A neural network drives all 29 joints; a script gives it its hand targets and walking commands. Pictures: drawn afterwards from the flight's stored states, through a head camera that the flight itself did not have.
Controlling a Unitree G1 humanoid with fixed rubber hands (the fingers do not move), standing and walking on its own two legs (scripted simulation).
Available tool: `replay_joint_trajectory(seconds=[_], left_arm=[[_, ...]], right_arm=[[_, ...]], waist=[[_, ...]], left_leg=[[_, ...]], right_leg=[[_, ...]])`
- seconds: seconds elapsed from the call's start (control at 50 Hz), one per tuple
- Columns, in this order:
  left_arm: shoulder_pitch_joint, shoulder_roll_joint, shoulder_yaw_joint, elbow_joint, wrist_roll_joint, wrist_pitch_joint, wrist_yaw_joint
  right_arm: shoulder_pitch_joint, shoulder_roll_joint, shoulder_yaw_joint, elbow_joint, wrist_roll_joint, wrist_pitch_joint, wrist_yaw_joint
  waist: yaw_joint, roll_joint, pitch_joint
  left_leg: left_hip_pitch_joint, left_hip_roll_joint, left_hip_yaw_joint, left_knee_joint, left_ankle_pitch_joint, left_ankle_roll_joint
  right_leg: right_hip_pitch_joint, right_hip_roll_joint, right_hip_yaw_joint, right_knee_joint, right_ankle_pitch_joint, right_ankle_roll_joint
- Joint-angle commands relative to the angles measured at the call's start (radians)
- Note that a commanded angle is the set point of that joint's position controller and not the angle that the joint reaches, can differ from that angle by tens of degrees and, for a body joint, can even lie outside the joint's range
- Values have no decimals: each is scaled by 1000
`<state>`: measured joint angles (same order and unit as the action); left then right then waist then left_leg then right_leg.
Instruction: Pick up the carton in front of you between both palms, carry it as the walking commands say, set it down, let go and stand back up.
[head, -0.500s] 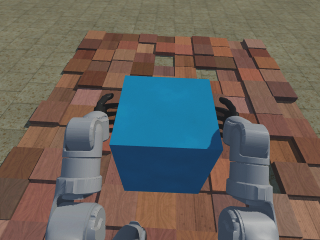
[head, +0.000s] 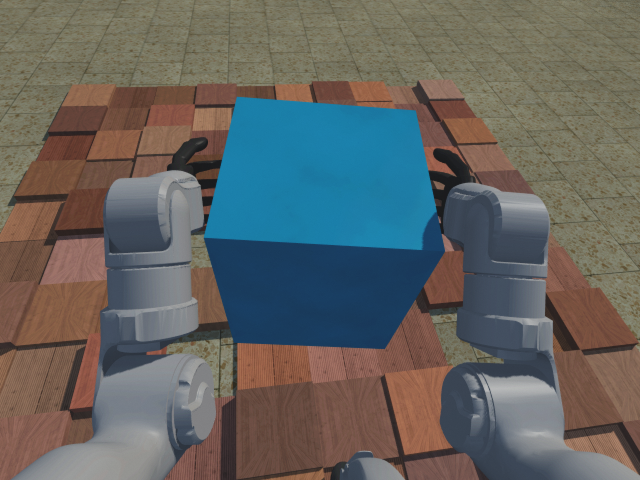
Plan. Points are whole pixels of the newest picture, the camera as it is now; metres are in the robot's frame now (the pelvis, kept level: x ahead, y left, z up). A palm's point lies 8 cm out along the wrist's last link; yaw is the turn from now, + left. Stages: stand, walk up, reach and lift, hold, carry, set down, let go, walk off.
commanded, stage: carry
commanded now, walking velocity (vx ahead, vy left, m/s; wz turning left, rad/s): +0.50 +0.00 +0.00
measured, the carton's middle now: (318, 235) +0.39 -0.02 +0.10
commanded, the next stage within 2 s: none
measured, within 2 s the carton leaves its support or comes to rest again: neither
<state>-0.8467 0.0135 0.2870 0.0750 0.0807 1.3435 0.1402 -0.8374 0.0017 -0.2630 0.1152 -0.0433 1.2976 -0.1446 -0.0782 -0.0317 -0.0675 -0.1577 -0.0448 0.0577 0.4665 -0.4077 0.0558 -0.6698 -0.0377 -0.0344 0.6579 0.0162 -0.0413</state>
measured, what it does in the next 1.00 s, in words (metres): goes down: right foot, then left foot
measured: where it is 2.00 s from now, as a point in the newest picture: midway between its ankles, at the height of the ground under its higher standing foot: (310, 224)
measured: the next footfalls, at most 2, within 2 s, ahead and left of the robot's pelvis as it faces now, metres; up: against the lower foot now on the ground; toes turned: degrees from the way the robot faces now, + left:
right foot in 0.08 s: +0.25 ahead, -0.12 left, -0.03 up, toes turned +2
left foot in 0.46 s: +0.43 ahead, +0.07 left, +0.00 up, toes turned +5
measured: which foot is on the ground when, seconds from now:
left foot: down 0.00-0.12, up 0.14-0.44, down 0.46-0.90, up 0.92-1.00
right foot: up 0.00-0.06, down 0.08-0.52, up 0.54-0.86, down 0.88-1.00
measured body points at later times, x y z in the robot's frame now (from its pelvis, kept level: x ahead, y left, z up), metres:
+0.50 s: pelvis +0.30 -0.04 -0.02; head +0.35 -0.04 +0.43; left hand +0.66 +0.13 +0.08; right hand +0.68 -0.17 +0.08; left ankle +0.40 +0.07 -0.73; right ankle +0.21 -0.12 -0.75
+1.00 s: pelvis +0.62 -0.10 -0.04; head +0.61 -0.12 +0.41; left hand +0.96 +0.05 +0.06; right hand +0.97 -0.25 +0.06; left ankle +0.50 +0.04 -0.67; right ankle +0.66 -0.16 -0.77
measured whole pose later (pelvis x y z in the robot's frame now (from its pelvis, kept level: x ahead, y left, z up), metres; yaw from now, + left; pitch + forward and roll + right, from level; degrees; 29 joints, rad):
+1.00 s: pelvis +0.62 -0.10 -0.04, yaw +1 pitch +3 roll +2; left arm -0.53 -0.06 0.22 0.08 0.12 1.23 0.10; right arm -0.58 0.02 -0.17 0.13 -0.05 1.24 -0.11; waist -0.01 0.01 -0.10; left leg -0.40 0.04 0.03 1.17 -0.48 -0.02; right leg -0.39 -0.01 -0.12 0.55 -0.22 -0.09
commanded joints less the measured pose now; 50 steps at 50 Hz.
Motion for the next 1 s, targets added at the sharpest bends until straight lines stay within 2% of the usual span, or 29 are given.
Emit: replay_joint_trajectory(seconds=[0.0,0.04,0.06,0.08,0.1,0.12,0.14,0.16,0.18,0.2,0.32,0.42,0.46,0.48,0.5,0.52,0.54,0.56,0.58,0.66,0.76,0.8,0.84,0.86,0.88,0.9,0.92,0.96,0.98], left_arm=[[-655,-1011,-581,77,-364,-21,-213],[-650,-1017,-549,129,-366,-24,-226],[-637,-1019,-531,152,-365,-29,-232],[-631,-1009,-514,167,-363,-35,-237],[-639,-995,-507,172,-351,-47,-238],[-601,-1038,-512,176,-375,-57,-240],[-633,-1026,-499,122,-384,-61,-238],[-691,-1045,-516,78,-403,-59,-237],[-712,-1082,-528,38,-430,-61,-242],[-746,-1115,-549,-9,-452,-70,-245],[-724,-1211,-674,-149,-513,-116,-272],[-629,-1169,-754,-185,-512,-157,-282],[-599,-1142,-775,-184,-506,-166,-281],[-601,-1129,-780,-183,-503,-165,-283],[-596,-1123,-784,-176,-507,-160,-285],[-569,-1107,-782,-147,-487,-158,-284],[-530,-1105,-768,-122,-474,-158,-282],[-510,-1100,-750,-107,-459,-158,-278],[-503,-1095,-735,-91,-440,-157,-271],[-436,-1063,-680,-25,-372,-154,-242],[-396,-1053,-638,24,-338,-145,-238],[-391,-1065,-634,29,-345,-135,-248],[-349,-1070,-625,45,-349,-124,-260],[-324,-1073,-622,51,-350,-121,-267],[-303,-1065,-609,57,-348,-118,-271],[-296,-1025,-599,46,-325,-111,-267],[-364,-1065,-630,-19,-357,-116,-271],[-451,-1124,-692,-167,-415,-122,-281],[-486,-1140,-721,-226,-444,-125,-284]], right_arm=[[-730,1048,602,-17,450,4,267],[-733,1063,593,16,447,-3,266],[-750,1071,592,23,455,-7,265],[-763,1087,588,35,462,-10,264],[-827,1115,585,14,468,-11,261],[-838,1096,592,-7,468,-9,257],[-843,1131,604,1,486,-15,252],[-800,1144,578,15,472,-21,241],[-750,1144,559,14,446,-24,230],[-748,1159,560,-20,428,-25,223],[-628,1178,622,-98,361,-80,191],[-522,1134,686,-117,330,-120,193],[-475,1116,704,-116,335,-126,200],[-446,1095,709,-116,331,-136,204],[-435,1058,704,-115,323,-145,205],[-425,1070,717,-111,330,-141,209],[-439,1075,733,-138,352,-135,216],[-486,1090,754,-163,382,-132,224],[-528,1107,774,-184,411,-129,233],[-581,1130,780,-162,485,-121,269],[-515,1145,724,-49,467,-118,295],[-465,1150,703,-24,446,-111,296],[-409,1158,693,-12,427,-100,295],[-400,1151,690,-14,421,-96,295],[-408,1159,693,-16,419,-90,296],[-412,1188,699,-39,427,-73,286],[-438,1161,687,-64,417,-70,283],[-486,1195,728,-161,429,-78,275],[-476,1205,737,-189,430,-83,267]], waist=[[-17,162,-309],[24,164,-312],[76,124,-356],[114,20,-421],[131,-247,-556],[179,-292,-477],[154,-186,-405],[135,-105,-486],[126,-98,-513],[123,-160,-512],[141,-101,-486],[132,-116,-439],[51,-79,-507],[-2,-16,-553],[-21,290,-594],[-2,296,-577],[2,169,-547],[3,80,-503],[6,63,-457],[6,145,-380],[13,172,-309],[19,164,-286],[62,94,-331],[103,35,-364],[109,-150,-375],[93,-293,-461],[109,-239,-445],[99,-81,-371],[100,-74,-363]], left_leg=[[331,222,-144,33,680,92],[251,208,-107,121,797,51],[164,172,-45,265,813,17],[-35,130,-11,461,632,-9],[-370,32,-4,763,314,-61],[-467,-44,-4,810,-130,-63],[-496,-4,-42,815,-183,-55],[-563,11,-53,822,-154,-60],[-587,39,-52,815,-129,-52],[-576,61,-54,768,-120,-53],[-533,63,11,472,-62,-59],[-277,-9,115,103,200,-51],[112,-16,155,17,315,-6],[311,56,-14,19,236,62],[503,314,-457,-41,392,211],[555,389,-554,-32,607,281],[529,383,-495,2,633,275],[474,366,-449,-2,558,231],[418,348,-415,-23,493,190],[252,300,-273,-89,454,159],[142,235,-96,-62,486,48],[127,227,-56,-6,473,17],[30,173,22,212,505,-38],[-106,148,42,401,349,-60],[-304,90,44,612,-90,-77],[-544,12,-10,791,-149,-100],[-627,59,-44,832,-136,-89],[-595,113,-40,782,-57,-69],[-569,145,-51,734,23,-65]], right_leg=[[10,11,-26,-171,98,-21],[223,33,-69,-236,80,-39],[431,60,-119,-245,52,-40],[683,0,-66,-152,52,-55],[998,-264,365,-127,84,-198],[926,-240,496,-206,140,-173],[897,-213,413,-160,294,-141],[979,-256,456,-160,220,-177],[938,-257,502,-225,29,-183],[895,-248,500,-248,-56,-183],[807,-203,311,-294,-35,-173],[747,-142,147,-260,177,-98],[579,-102,33,-55,416,-51],[363,-49,-18,111,363,-19],[67,73,-27,447,-92,34],[-75,94,44,642,-517,31],[-134,44,108,676,-525,11],[-165,9,112,605,-492,-3],[-164,-15,108,502,-478,-2],[-23,6,17,169,-376,36],[190,17,-27,-169,37,34],[284,10,-54,-262,125,32],[559,33,-131,-279,98,32],[725,-28,-76,-231,27,39],[847,-216,152,-118,288,40],[1040,-365,496,-179,173,-112],[992,-395,586,-284,-98,-162],[826,-319,471,-339,-111,-131],[775,-297,387,-345,2,-128]])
